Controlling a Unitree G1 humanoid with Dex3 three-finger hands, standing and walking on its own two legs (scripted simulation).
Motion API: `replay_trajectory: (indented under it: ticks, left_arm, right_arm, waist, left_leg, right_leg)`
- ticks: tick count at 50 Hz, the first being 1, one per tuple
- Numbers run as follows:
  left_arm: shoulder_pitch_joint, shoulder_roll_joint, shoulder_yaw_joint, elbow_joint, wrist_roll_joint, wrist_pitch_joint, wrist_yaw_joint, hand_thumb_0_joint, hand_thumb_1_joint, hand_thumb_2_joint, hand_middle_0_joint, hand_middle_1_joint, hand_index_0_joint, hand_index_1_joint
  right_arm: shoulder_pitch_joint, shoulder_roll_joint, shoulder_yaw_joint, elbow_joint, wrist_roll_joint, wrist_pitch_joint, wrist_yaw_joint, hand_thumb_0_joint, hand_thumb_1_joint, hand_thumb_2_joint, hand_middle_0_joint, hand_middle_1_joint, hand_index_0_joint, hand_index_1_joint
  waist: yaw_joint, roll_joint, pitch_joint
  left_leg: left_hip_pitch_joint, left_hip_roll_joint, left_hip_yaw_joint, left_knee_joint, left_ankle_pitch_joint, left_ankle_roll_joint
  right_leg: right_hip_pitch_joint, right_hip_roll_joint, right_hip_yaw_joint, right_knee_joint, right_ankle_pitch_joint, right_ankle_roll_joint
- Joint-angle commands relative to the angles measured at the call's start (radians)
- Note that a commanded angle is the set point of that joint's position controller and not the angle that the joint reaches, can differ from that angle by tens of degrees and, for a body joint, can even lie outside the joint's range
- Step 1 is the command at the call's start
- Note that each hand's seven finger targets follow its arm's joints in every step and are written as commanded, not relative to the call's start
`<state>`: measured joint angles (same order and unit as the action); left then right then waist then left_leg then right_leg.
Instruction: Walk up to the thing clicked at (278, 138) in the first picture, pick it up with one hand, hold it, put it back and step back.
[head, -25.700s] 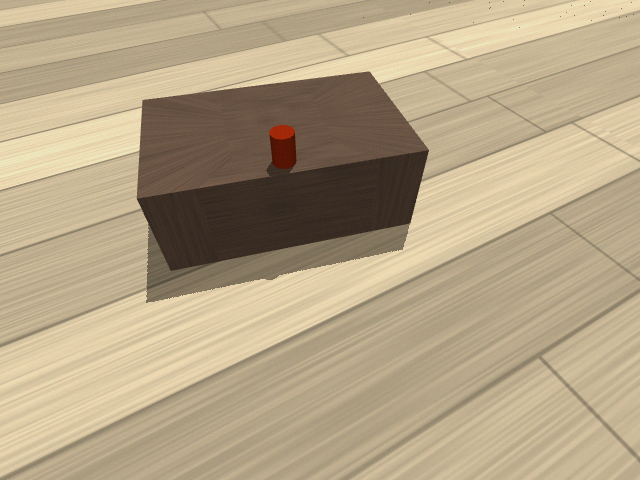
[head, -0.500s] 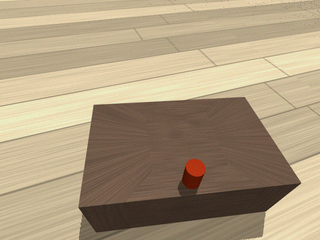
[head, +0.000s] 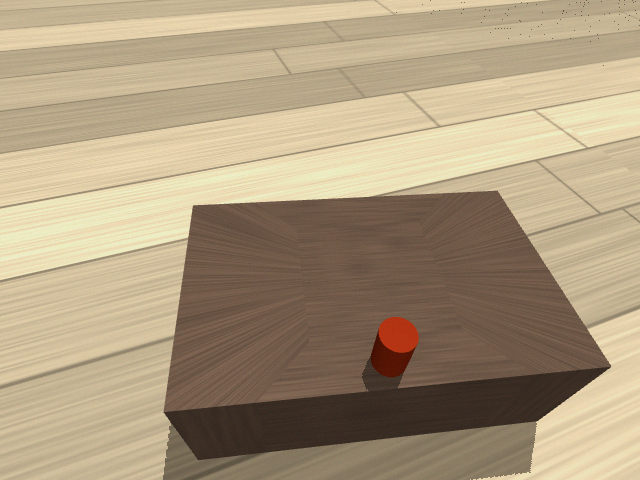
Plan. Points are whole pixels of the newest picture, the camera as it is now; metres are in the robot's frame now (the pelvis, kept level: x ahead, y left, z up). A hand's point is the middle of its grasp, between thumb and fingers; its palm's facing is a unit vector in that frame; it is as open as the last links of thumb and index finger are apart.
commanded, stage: home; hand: right
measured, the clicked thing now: (393, 347) +0.46 -0.19 -0.33
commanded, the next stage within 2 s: stand in 0.26 s
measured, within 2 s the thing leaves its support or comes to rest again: neither
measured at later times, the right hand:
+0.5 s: hand out of the picture +0.07 -0.25 -0.15, palm faces +0.00 +0.93 -0.37, open 16.6 cm
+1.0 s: hand out of the picture +0.08 -0.25 -0.15, palm faces -0.01 +0.93 -0.36, open 7.7 cm
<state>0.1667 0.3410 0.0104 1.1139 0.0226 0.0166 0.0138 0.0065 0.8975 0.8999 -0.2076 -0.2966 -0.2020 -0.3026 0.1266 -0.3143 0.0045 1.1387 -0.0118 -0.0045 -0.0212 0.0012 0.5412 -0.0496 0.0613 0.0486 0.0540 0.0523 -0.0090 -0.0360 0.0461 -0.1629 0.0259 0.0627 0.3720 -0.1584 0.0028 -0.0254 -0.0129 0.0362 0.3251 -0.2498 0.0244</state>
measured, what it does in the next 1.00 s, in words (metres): stands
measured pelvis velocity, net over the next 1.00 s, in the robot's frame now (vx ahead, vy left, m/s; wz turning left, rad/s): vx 0.01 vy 0.00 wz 0.02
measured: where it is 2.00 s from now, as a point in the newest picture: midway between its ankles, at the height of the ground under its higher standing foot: outside the picture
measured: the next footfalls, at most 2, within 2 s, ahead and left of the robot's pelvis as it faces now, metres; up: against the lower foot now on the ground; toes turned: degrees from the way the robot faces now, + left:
none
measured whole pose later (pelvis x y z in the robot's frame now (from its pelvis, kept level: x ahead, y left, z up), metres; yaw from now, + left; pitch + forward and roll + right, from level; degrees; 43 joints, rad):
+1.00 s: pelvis +0.01 +0.00 +0.00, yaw +1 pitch -2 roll +0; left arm 0.14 0.35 0.01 1.11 0.02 0.00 0.01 0.01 0.90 0.90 -0.21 -0.30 -0.20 -0.30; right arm 0.10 -0.33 0.00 1.15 -0.01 -0.01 -0.01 0.01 -0.85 -0.89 0.21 0.30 0.20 0.30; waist -0.01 -0.03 0.05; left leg -0.16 0.02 0.05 0.35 -0.15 0.00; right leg -0.01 -0.02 0.02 0.29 -0.25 0.02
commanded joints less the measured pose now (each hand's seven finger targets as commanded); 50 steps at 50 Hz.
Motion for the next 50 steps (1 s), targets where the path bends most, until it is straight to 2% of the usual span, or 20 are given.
replay_trajectory:
  ticks: [1,3,4,5,7,14,18,20,21,22,27,29,31,33,36,39,43,50]
  left_arm:
    - [-0.036,0.187,0.031,-0.058,-0.002,-0.022,0.010,0.000,0.897,0.902,-0.201,-0.300,-0.200,-0.301]
    - [-0.036,0.189,0.033,-0.056,-0.004,-0.023,0.012,0.000,0.897,0.902,-0.201,-0.300,-0.200,-0.300]
    - [-0.030,0.185,0.030,-0.052,-0.005,-0.022,0.011,0.000,0.897,0.902,-0.201,-0.300,-0.200,-0.301]
    - [-0.030,0.184,0.031,-0.049,-0.005,-0.021,0.011,0.000,0.897,0.902,-0.201,-0.300,-0.200,-0.300]
    - [-0.037,0.184,0.030,-0.050,-0.004,-0.020,0.009,0.000,0.897,0.902,-0.201,-0.300,-0.200,-0.301]
    - [-0.036,0.185,0.031,-0.048,-0.003,-0.023,0.008,0.000,0.897,0.902,-0.201,-0.300,-0.200,-0.300]
    - [-0.048,0.196,0.036,-0.056,-0.004,-0.028,0.009,0.000,0.897,0.902,-0.201,-0.300,-0.200,-0.300]
    - [-0.052,0.192,0.035,-0.057,-0.006,-0.029,0.009,0.000,0.900,0.900,-0.200,-0.300,-0.200,-0.301]
    - [-0.050,0.188,0.033,-0.057,-0.006,-0.029,0.009,0.000,0.900,0.900,-0.200,-0.300,-0.200,-0.301]
    - [-0.048,0.193,0.034,-0.057,-0.006,-0.028,0.008,0.000,0.900,0.900,-0.200,-0.300,-0.200,-0.301]
    - [-0.053,0.195,0.036,-0.058,-0.005,-0.025,0.007,0.000,0.900,0.900,-0.200,-0.300,-0.200,-0.301]
    - [-0.054,0.197,0.037,-0.058,-0.004,-0.026,0.006,0.000,0.900,0.900,-0.200,-0.300,-0.200,-0.301]
    - [-0.048,0.195,0.034,-0.058,-0.007,-0.030,0.005,0.000,0.900,0.900,-0.200,-0.300,-0.200,-0.301]
    - [-0.051,0.201,0.037,-0.059,-0.007,-0.031,0.007,0.000,0.900,0.900,-0.200,-0.300,-0.200,-0.301]
    - [-0.042,0.202,0.039,-0.055,-0.007,-0.029,0.005,0.000,0.900,0.900,-0.200,-0.300,-0.200,-0.301]
    - [-0.054,0.199,0.036,-0.059,-0.007,-0.033,0.006,0.000,0.900,0.900,-0.200,-0.300,-0.200,-0.301]
    - [-0.051,0.200,0.039,-0.058,-0.006,-0.030,0.006,0.000,0.900,0.900,-0.200,-0.300,-0.200,-0.301]
    - [-0.055,0.201,0.038,-0.068,-0.008,-0.037,0.006,0.000,0.900,0.900,-0.200,-0.300,-0.200,-0.301]
  right_arm:
    - [-0.047,-0.228,-0.042,-0.051,0.002,-0.019,-0.013,0.000,0.542,-0.057,0.053,0.053,0.053,0.053]
    - [-0.040,-0.221,-0.039,-0.046,0.001,-0.021,-0.013,0.000,0.572,-0.040,0.050,0.049,0.050,0.049]
    - [-0.038,-0.218,-0.038,-0.044,0.003,-0.021,-0.013,0.000,0.555,-0.050,0.051,0.051,0.051,0.051]
    - [-0.049,-0.225,-0.040,-0.043,0.004,-0.020,-0.014,0.000,0.557,-0.049,0.051,0.051,0.051,0.051]
    - [-0.052,-0.228,-0.041,-0.043,0.002,-0.018,-0.012,0.000,0.555,-0.050,0.051,0.051,0.051,0.051]
    - [-0.062,-0.232,-0.047,-0.042,0.003,-0.016,-0.007,0.000,0.566,-0.044,0.051,0.050,0.051,0.050]
    - [-0.063,-0.225,-0.046,-0.046,0.003,-0.021,-0.006,0.000,0.547,-0.055,0.052,0.053,0.052,0.053]
    - [-0.060,-0.224,-0.044,-0.043,0.003,-0.021,-0.006,0.000,0.387,-0.215,0.200,0.213,0.200,0.213]
    - [-0.062,-0.229,-0.045,-0.043,0.003,-0.020,-0.005,0.000,0.307,-0.295,0.200,0.293,0.200,0.293]
    - [-0.066,-0.233,-0.049,-0.043,0.003,-0.021,-0.006,0.000,0.227,-0.375,0.200,0.300,0.200,0.300]
    - [-0.068,-0.233,-0.047,-0.042,0.003,-0.020,-0.005,0.000,-0.173,-0.775,0.200,0.300,0.200,0.300]
    - [-0.062,-0.231,-0.047,-0.040,0.002,-0.018,-0.005,0.000,-0.333,-0.900,0.200,0.300,0.200,0.300]
    - [-0.066,-0.228,-0.046,-0.042,0.003,-0.021,-0.004,0.000,-0.493,-0.900,0.200,0.300,0.200,0.300]
    - [-0.062,-0.232,-0.047,-0.041,0.003,-0.023,-0.004,0.000,-0.653,-0.900,0.200,0.300,0.200,0.300]
    - [-0.063,-0.238,-0.048,-0.040,0.004,-0.023,-0.004,0.000,-0.893,-0.900,0.200,0.300,0.200,0.300]
    - [-0.067,-0.230,-0.047,-0.045,0.003,-0.021,-0.002,0.000,-0.900,-0.900,0.200,0.300,0.200,0.300]
    - [-0.075,-0.234,-0.050,-0.044,0.002,-0.020,-0.001,0.000,-0.900,-0.900,0.200,0.300,0.200,0.300]
    - [-0.061,-0.234,-0.048,-0.046,0.002,-0.021,0.001,0.000,-0.900,-0.900,0.200,0.300,0.200,0.300]
  waist:
    - [0.000,0.038,-0.063]
    - [0.002,0.045,-0.084]
    - [0.000,0.043,-0.070]
    - [0.002,0.050,-0.053]
    - [-0.001,0.039,-0.043]
    - [-0.002,0.024,-0.020]
    - [-0.002,0.029,-0.060]
    - [-0.003,0.027,-0.055]
    - [-0.002,0.033,-0.062]
    - [0.000,0.030,-0.078]
    - [-0.003,0.048,-0.051]
    - [-0.003,0.038,-0.046]
    - [-0.002,0.024,-0.057]
    - [-0.002,0.029,-0.066]
    - [0.000,0.040,-0.062]
    - [-0.003,0.009,-0.045]
    - [-0.001,0.030,-0.038]
    - [-0.004,0.033,-0.089]
  left_leg:
    - [0.129,0.105,-0.113,-0.044,0.161,0.014]
    - [0.128,0.108,-0.113,-0.037,0.223,0.015]
    - [0.133,0.106,-0.111,-0.043,0.208,0.013]
    - [0.125,0.105,-0.115,-0.051,0.152,0.011]
    - [0.111,0.103,-0.117,-0.062,0.121,0.008]
    - [0.094,0.101,-0.123,-0.070,0.084,0.011]
    - [0.122,0.104,-0.120,-0.055,0.169,0.015]
    - [0.114,0.105,-0.119,-0.053,0.187,0.012]
    - [0.112,0.106,-0.118,-0.051,0.179,0.014]
    - [0.137,0.108,-0.116,-0.045,0.200,0.016]
    - [0.118,0.102,-0.122,-0.071,0.104,0.010]
    - [0.103,0.102,-0.122,-0.072,0.109,0.011]
    - [0.129,0.108,-0.120,-0.057,0.193,0.014]
    - [0.118,0.109,-0.120,-0.050,0.219,0.015]
    - [0.130,0.105,-0.123,-0.063,0.164,0.015]
    - [0.110,0.106,-0.123,-0.055,0.191,0.015]
    - [0.106,0.102,-0.129,-0.065,0.129,0.013]
    - [0.119,0.108,-0.122,-0.038,0.237,0.018]
  right_leg:
    - [-0.119,-0.093,0.064,-0.064,0.182,-0.033]
    - [-0.084,-0.094,0.057,-0.050,0.222,-0.030]
    - [-0.104,-0.093,0.057,-0.052,0.204,-0.031]
    - [-0.122,-0.090,0.058,-0.060,0.160,-0.030]
    - [-0.124,-0.091,0.057,-0.065,0.142,-0.032]
    - [-0.135,-0.095,0.059,-0.082,0.103,-0.033]
    - [-0.107,-0.102,0.059,-0.073,0.178,-0.034]
    - [-0.097,-0.102,0.057,-0.071,0.187,-0.032]
    - [-0.093,-0.102,0.054,-0.071,0.185,-0.031]
    - [-0.095,-0.106,0.059,-0.069,0.202,-0.035]
    - [-0.119,-0.098,0.052,-0.074,0.126,-0.037]
    - [-0.114,-0.100,0.053,-0.076,0.125,-0.038]
    - [-0.114,-0.106,0.055,-0.078,0.181,-0.037]
    - [-0.087,-0.106,0.051,-0.073,0.205,-0.034]
    - [-0.103,-0.103,0.051,-0.073,0.167,-0.038]
    - [-0.099,-0.110,0.049,-0.082,0.191,-0.033]
    - [-0.110,-0.107,0.047,-0.090,0.131,-0.038]
    - [-0.061,-0.115,0.046,-0.079,0.245,-0.032]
